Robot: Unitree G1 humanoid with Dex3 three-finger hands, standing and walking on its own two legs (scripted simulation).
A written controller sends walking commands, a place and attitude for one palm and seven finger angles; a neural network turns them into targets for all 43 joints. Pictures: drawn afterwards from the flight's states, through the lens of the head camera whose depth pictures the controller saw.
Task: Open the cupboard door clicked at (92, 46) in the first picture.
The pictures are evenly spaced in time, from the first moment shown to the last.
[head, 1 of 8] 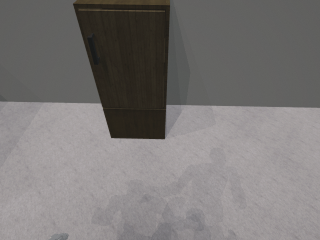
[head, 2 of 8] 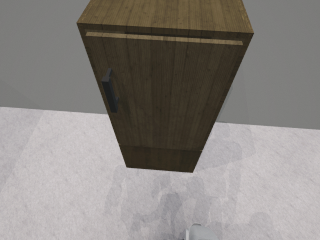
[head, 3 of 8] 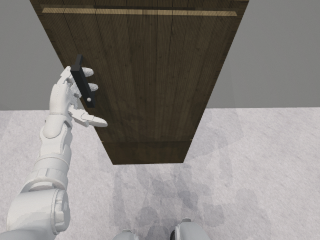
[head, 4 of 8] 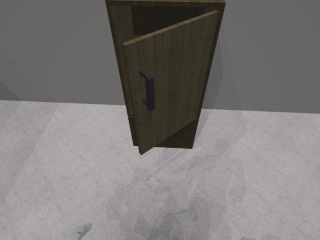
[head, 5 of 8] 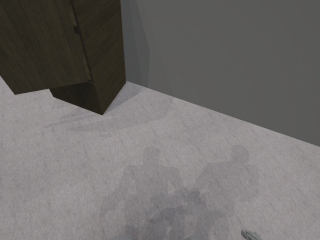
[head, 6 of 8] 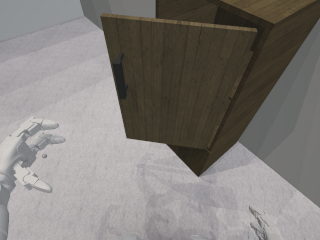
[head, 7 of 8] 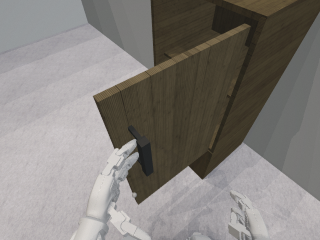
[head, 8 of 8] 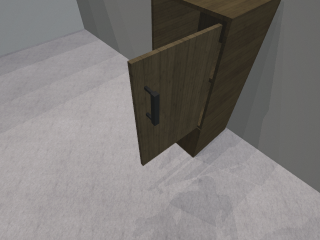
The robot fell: no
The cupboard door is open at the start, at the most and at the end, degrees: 0 88 87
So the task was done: yes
